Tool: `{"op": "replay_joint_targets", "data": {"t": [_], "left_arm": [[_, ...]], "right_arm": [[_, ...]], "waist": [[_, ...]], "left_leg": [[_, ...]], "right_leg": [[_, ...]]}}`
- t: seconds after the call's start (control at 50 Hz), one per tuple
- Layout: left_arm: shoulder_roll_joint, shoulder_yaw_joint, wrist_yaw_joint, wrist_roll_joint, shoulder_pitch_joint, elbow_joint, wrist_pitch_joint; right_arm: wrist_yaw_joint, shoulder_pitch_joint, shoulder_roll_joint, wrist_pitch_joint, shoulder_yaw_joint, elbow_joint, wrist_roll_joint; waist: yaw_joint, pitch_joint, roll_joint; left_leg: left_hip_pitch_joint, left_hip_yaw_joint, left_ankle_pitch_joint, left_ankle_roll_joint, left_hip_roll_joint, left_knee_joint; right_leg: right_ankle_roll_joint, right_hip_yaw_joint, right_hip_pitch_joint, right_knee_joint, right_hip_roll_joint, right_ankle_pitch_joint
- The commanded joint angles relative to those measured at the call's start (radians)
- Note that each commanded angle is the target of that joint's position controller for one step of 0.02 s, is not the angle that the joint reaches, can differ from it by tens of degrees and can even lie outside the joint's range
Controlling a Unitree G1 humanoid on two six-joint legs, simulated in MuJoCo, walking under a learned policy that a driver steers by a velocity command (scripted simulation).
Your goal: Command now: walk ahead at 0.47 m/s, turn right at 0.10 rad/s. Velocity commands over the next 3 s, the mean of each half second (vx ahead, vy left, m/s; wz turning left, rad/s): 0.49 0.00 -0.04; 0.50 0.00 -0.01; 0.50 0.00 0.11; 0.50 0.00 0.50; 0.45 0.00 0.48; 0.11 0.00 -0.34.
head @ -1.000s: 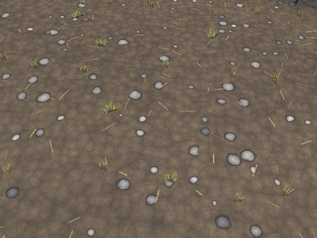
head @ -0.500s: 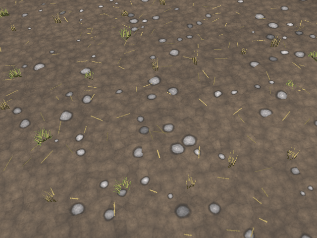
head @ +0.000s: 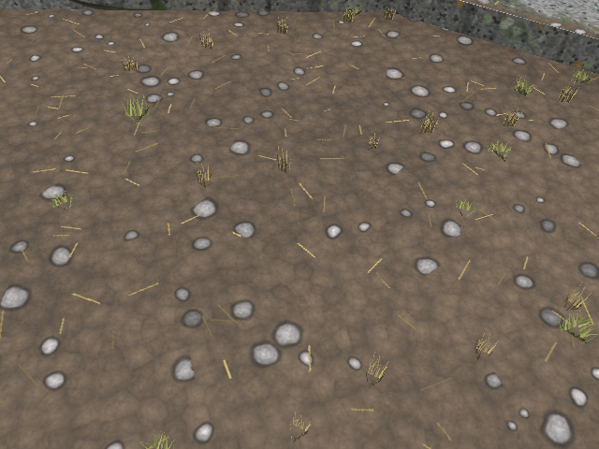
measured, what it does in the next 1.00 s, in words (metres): walks ahead: right foot, then left foot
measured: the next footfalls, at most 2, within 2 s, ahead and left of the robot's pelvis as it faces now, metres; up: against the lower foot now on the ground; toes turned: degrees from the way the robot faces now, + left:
right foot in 0.26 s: +0.31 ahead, -0.11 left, +0.00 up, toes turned -3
left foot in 0.84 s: +0.62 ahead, +0.05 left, +0.00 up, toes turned +3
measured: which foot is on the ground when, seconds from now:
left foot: down 0.00-0.28, up 0.30-0.82, down 0.84-1.00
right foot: up 0.00-0.24, down 0.26-0.84, up 0.86-1.00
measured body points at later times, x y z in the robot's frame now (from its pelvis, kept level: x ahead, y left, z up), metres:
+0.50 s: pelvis +0.27 -0.06 +0.00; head +0.29 -0.07 +0.45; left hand +0.31 +0.21 -0.13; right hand +0.35 -0.32 -0.14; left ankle +0.28 +0.10 -0.67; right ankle +0.27 -0.11 -0.75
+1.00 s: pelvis +0.55 -0.01 -0.01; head +0.57 +0.00 +0.44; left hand +0.58 +0.24 -0.16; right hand +0.61 -0.28 -0.14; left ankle +0.58 +0.04 -0.75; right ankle +0.48 -0.14 -0.66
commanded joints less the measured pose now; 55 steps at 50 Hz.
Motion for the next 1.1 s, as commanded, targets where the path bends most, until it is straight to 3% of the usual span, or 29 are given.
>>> {"op": "replay_joint_targets", "data": {"t": [0.02, 0.1, 0.18, 0.22, 0.24, 0.26, 0.28, 0.3, 0.32, 0.34, 0.36, 0.4, 0.42, 0.46, 0.58, 0.64, 0.72, 0.78, 0.8, 0.82, 0.84, 0.86, 0.88, 0.9, 0.92, 0.96, 1.02, 1.1], "left_arm": [[0.047, 0.003, -0.007, 0.003, -0.096, -0.081, -0.006], [0.006, -0.022, -0.012, -0.007, -0.248, -0.129, -0.008], [0.026, -0.021, -0.003, -0.013, -0.287, -0.141, -0.009], [0.047, -0.011, 0.01, -0.01, -0.221, -0.12, -0.014], [0.062, -0.001, 0.018, -0.007, -0.12, -0.086, -0.02], [0.087, 0.012, 0.029, 0.001, 0.035, -0.032, -0.03], [0.159, 0.033, 0.042, 0.023, 0.201, -0.002, -0.037], [0.248, 0.054, 0.045, 0.025, 0.219, 0.005, -0.03], [0.184, 0.046, 0.037, -0.02, 0.161, 0.001, -0.022], [0.128, 0.031, 0.036, -0.027, 0.064, -0.006, -0.024], [0.08, 0.02, 0.032, -0.023, 0.02, -0.006, -0.033], [0.042, 0.008, 0.035, -0.027, -0.001, 0.013, -0.047], [0.046, 0.008, 0.035, -0.027, 0.016, 0.025, -0.055], [0.05, 0.011, 0.035, -0.036, 0.057, 0.055, -0.069], [0.045, 0.006, 0.037, -0.041, 0.16, 0.119, -0.066], [0.048, 0.003, 0.042, -0.037, 0.211, 0.149, -0.066], [0.054, 0.001, 0.053, -0.025, 0.263, 0.189, -0.059], [0.074, 0.005, 0.063, -0.019, 0.223, 0.199, -0.055], [0.082, 0.007, 0.063, -0.017, 0.209, 0.201, -0.053], [0.081, 0.006, 0.061, -0.022, 0.19, 0.199, -0.05], [0.054, -0.004, 0.059, -0.032, 0.185, 0.17, -0.053], [-0.056, -0.022, 0.047, -0.06, 0.314, 0.159, -0.052], [0.06, 0.008, 0.053, -0.031, 0.241, 0.169, -0.049], [0.058, 0.012, 0.05, -0.031, 0.158, 0.138, -0.054], [0.04, 0.009, 0.046, -0.032, 0.116, 0.131, -0.058], [0.006, 0.006, 0.036, -0.012, 0.125, 0.14, -0.034], [-0.026, 0.003, 0.02, -0.005, 0.101, 0.133, -0.01], [-0.02, 0.002, 0.014, -0.01, -0.083, 0.072, -0.002]], "right_arm": [[0.0, 0.041, -0.128, -0.021, -0.029, -0.017, 0.011], [0.001, 0.08, -0.129, -0.018, -0.028, 0.022, 0.008], [-0.003, 0.105, -0.155, -0.014, -0.033, 0.054, 0.005], [-0.008, 0.087, -0.168, -0.01, -0.035, 0.063, 0.004], [-0.01, 0.08, -0.175, -0.005, -0.036, 0.068, 0.003], [-0.01, 0.079, -0.17, 0.0, -0.033, 0.07, 0.005], [-0.009, 0.085, -0.13, 0.0, -0.02, 0.041, 0.007], [-0.004, 0.206, -0.023, 0.003, -0.001, 0.024, 0.029], [-0.012, 0.131, -0.144, 0.009, -0.03, 0.038, 0.0], [-0.006, 0.058, -0.141, 0.005, -0.034, 0.017, 0.003], [-0.001, 0.02, -0.116, 0.0, -0.026, 0.012, 0.005], [0.009, 0.038, -0.09, 0.021, -0.021, 0.027, -0.014], [0.015, 0.044, -0.078, 0.031, -0.019, 0.032, -0.017], [0.023, 0.004, -0.069, 0.044, -0.019, 0.025, -0.022], [0.03, -0.243, -0.06, 0.048, -0.01, -0.051, -0.016], [0.03, -0.343, -0.044, 0.042, 0.002, -0.08, -0.011], [0.025, -0.43, -0.055, 0.035, 0.005, -0.113, -0.009], [0.014, -0.353, -0.076, 0.023, -0.005, -0.097, -0.009], [0.005, -0.249, -0.093, 0.018, -0.015, -0.063, -0.01], [-0.005, -0.081, -0.114, 0.009, -0.028, -0.006, -0.017], [-0.019, 0.099, -0.185, 0.003, -0.05, 0.034, -0.042], [-0.019, 0.134, -0.278, 0.009, -0.075, 0.041, -0.051], [-0.008, 0.068, -0.221, 0.02, -0.069, 0.038, -0.001], [-0.006, -0.045, -0.168, 0.019, -0.054, 0.023, 0.008], [0.0, -0.095, -0.109, 0.011, -0.041, 0.021, 0.004], [-0.005, -0.109, -0.055, -0.003, -0.024, 0.047, 0.004], [-0.005, -0.039, -0.078, -0.025, -0.028, 0.089, 0.009], [-0.005, 0.03, -0.088, -0.025, -0.028, 0.12, 0.01]], "waist": [[-0.006, 0.058, 0.146], [-0.034, 0.076, 0.155], [-0.027, 0.083, 0.154], [0.015, 0.051, 0.151], [0.061, -0.005, 0.142], [0.125, -0.093, 0.112], [0.18, -0.213, 0.017], [0.107, -0.314, -0.228], [0.11, -0.232, -0.063], [0.069, -0.089, -0.022], [0.049, -0.029, 0.014], [-0.002, 0.002, -0.004], [-0.008, -0.003, -0.022], [-0.014, 0.017, -0.001], [0.028, 0.078, 0.017], [0.058, 0.089, 0.009], [0.076, 0.103, 0.006], [0.02, 0.064, -0.009], [-0.024, 0.009, -0.015], [-0.096, -0.078, 0.009], [-0.156, -0.193, 0.077], [-0.084, -0.301, 0.301], [-0.086, -0.245, 0.141], [-0.039, -0.084, 0.123], [-0.019, -0.016, 0.083], [0.036, 0.027, 0.109], [0.053, 0.028, 0.112], [0.021, 0.081, 0.112]], "left_leg": [[0.096, -0.204, 0.213, 0.138, 0.245, -0.173], [0.066, -0.112, 0.36, 0.124, 0.211, -0.167], [0.098, -0.106, 0.474, 0.108, 0.26, -0.134], [0.14, -0.087, 0.69, 0.087, 0.27, -0.028], [0.148, -0.068, 0.804, 0.073, 0.255, 0.104], [0.082, -0.031, 0.778, 0.055, 0.215, 0.296], [-0.104, 0.003, 0.453, 0.041, 0.168, 0.587], [-0.43, 0.027, -0.287, 0.005, -0.017, 0.927], [-0.512, -0.091, -0.275, 0.025, 0.023, 0.992], [-0.532, -0.089, -0.175, 0.031, 0.071, 0.97], [-0.5, -0.08, -0.114, 0.029, 0.104, 0.918], [-0.414, -0.064, -0.076, 0.011, 0.141, 0.844], [-0.389, -0.054, -0.074, 0.002, 0.139, 0.83], [-0.426, -0.037, -0.047, -0.014, 0.149, 0.795], [-0.569, 0.016, 0.157, -0.052, 0.164, 0.566], [-0.543, 0.048, 0.222, -0.045, 0.137, 0.423], [-0.54, 0.062, 0.186, -0.008, 0.106, 0.314], [-0.395, 0.079, 0.072, 0.043, 0.05, 0.256], [-0.273, 0.086, 0.043, 0.064, 0.019, 0.23], [-0.064, 0.085, 0.089, 0.093, 0.012, 0.168], [0.208, -0.113, 0.022, 0.146, 0.197, 0.16], [0.468, -0.622, -0.003, 0.301, 0.492, 0.078], [0.387, -0.685, -0.07, 0.292, 0.451, -0.003], [0.234, -0.507, -0.066, 0.257, 0.417, -0.031], [0.115, -0.404, 0.023, 0.227, 0.371, -0.072], [-0.024, -0.251, 0.14, 0.163, 0.285, -0.116], [-0.054, -0.173, 0.24, 0.164, 0.261, -0.15], [-0.024, -0.114, 0.256, 0.152, 0.232, -0.195]], "right_leg": [[0.035, -0.037, -0.217, -0.037, -0.054, 0.068], [0.045, -0.098, -0.14, -0.274, -0.048, 0.168], [-0.002, -0.114, -0.022, -0.412, -0.022, 0.18], [-0.037, -0.121, 0.082, -0.455, 0.012, 0.124], [-0.058, -0.131, 0.203, -0.493, 0.043, 0.109], [-0.085, -0.125, 0.407, -0.535, 0.045, 0.124], [-0.131, 0.1, 0.647, -0.559, -0.167, -0.029], [-0.25, 0.599, 0.843, -0.679, -0.431, -0.118], [-0.234, 0.637, 0.752, -0.736, -0.384, -0.148], [-0.21, 0.462, 0.616, -0.747, -0.345, -0.092], [-0.191, 0.354, 0.508, -0.778, -0.298, 0.045], [-0.147, 0.209, 0.392, -0.823, -0.22, 0.169], [-0.158, 0.188, 0.37, -0.834, -0.219, 0.233], [-0.165, 0.138, 0.371, -0.863, -0.203, 0.289], [-0.14, 0.038, 0.435, -0.903, -0.156, 0.397], [-0.127, 0.011, 0.478, -0.892, -0.154, 0.476], [-0.137, 0.013, 0.604, -0.85, -0.195, 0.579], [-0.119, -0.009, 0.65, -0.721, -0.21, 0.874], [-0.107, -0.019, 0.647, -0.601, -0.202, 0.98], [-0.089, -0.05, 0.582, -0.414, -0.167, 0.945], [-0.073, -0.077, 0.372, -0.134, -0.122, 0.63], [-0.027, -0.113, -0.007, 0.251, 0.084, -0.193], [-0.045, 0.027, -0.104, 0.327, 0.059, -0.238], [-0.05, 0.028, -0.136, 0.296, 0.003, -0.141], [-0.048, 0.02, -0.105, 0.239, -0.031, -0.08], [-0.028, 0.011, -0.006, 0.145, -0.069, -0.038], [0.0, -0.022, -0.004, 0.084, -0.079, 0.001], [0.032, -0.06, -0.127, -0.082, -0.108, 0.146]]}}
Over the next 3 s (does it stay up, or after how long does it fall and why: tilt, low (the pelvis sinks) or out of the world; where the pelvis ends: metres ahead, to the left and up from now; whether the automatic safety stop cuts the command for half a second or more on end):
stays up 1.38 0.14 -0.01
